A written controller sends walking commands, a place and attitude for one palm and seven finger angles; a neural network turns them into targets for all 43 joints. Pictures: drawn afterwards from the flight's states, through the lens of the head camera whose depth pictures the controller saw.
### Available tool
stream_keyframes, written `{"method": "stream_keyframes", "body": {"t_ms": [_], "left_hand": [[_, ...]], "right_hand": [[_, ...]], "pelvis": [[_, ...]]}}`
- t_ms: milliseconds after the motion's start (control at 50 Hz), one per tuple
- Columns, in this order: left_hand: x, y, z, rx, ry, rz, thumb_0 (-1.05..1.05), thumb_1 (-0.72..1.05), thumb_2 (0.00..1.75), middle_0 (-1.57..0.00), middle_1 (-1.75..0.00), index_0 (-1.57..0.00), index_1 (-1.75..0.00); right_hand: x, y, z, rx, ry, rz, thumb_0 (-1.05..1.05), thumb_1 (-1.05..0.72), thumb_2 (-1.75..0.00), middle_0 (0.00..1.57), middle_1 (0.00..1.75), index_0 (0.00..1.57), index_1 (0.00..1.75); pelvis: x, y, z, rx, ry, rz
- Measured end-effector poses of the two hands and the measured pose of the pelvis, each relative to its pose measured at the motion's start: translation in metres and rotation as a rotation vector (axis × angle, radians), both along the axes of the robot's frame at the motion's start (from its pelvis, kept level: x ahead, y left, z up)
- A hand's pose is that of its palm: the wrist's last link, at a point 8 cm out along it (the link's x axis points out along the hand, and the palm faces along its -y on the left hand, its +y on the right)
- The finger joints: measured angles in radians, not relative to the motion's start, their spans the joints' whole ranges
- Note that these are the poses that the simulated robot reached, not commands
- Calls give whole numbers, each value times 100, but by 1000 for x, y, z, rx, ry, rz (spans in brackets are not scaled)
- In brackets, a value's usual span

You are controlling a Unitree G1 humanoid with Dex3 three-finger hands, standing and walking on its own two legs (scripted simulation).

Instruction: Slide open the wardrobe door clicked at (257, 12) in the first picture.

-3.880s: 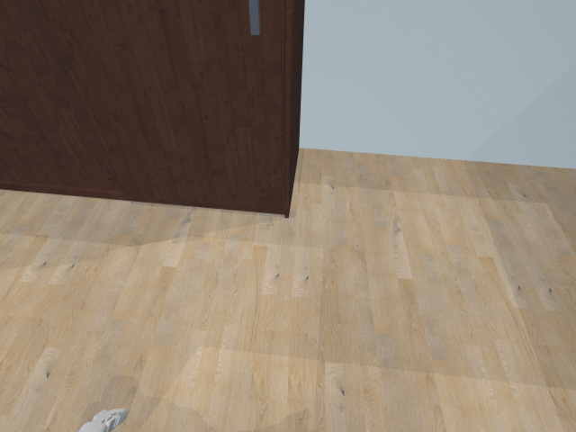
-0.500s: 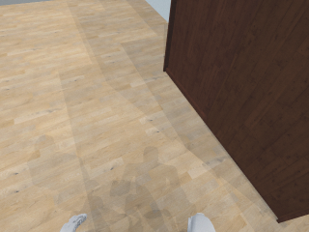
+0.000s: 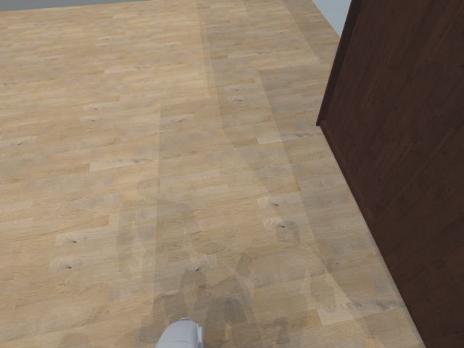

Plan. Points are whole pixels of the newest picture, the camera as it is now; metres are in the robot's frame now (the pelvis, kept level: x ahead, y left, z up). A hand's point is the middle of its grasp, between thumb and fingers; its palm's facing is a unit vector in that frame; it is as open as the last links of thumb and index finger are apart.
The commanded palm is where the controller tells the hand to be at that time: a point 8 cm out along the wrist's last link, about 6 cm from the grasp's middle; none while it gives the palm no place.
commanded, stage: turn to face it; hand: right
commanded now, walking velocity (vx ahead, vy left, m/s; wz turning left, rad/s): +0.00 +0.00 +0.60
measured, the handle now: out of the picture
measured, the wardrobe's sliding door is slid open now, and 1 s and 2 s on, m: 0.00 0.00 0.00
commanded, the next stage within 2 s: none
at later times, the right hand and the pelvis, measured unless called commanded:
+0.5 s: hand (322, 347) +0.16 -0.16 -0.19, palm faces +0.11 +0.99 -0.12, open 7.4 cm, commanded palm none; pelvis +0.06 +0.00 -0.02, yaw -6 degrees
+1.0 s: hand out of the picture +0.09 -0.20 -0.15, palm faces +0.38 +0.88 -0.27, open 7.4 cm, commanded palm none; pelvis +0.04 +0.04 +0.00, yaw -21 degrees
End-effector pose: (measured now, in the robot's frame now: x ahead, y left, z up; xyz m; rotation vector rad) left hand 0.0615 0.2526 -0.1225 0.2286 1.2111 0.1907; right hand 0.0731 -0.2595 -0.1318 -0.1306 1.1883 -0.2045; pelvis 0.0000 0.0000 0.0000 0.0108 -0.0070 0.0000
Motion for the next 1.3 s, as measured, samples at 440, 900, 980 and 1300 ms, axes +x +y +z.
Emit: {"method": "stream_keyframes", "body": {"t_ms": [440, 900, 980, 1300], "left_hand": [[9, -12, -25, -96, 166, 42, 1, 91, 89, -20, -30, -20, -30], [95, -6, 0, -21, 51, -236, 1, 90, 89, -21, -30, -21, -30], [111, 11, -10, -38, 38, -285, 1, 90, 89, -21, -30, -21, -30], [162, 20, -10, -33, 52, -534, 1, 91, 89, -20, -30, -20, -30]], "right_hand": [[92, 65, -12, 60, -95, 61, 0, -91, -90, 21, 30, 20, 30], [-4, -7, 10, -61, -11, -257, 0, -91, -90, 20, 30, 19, 30], [-6, 16, 17, -79, -66, -284, 0, -91, -90, 20, 30, 19, 30], [-126, 100, 15, -48, 7, -526, 0, -91, -90, 21, 30, 20, 30]], "pelvis": [[61, 17, -10, 14, 4, -58], [49, 16, 5, 22, 16, -303], [44, 37, 0, 11, 12, -357], [27, 73, 2, -33, -9, -589]]}}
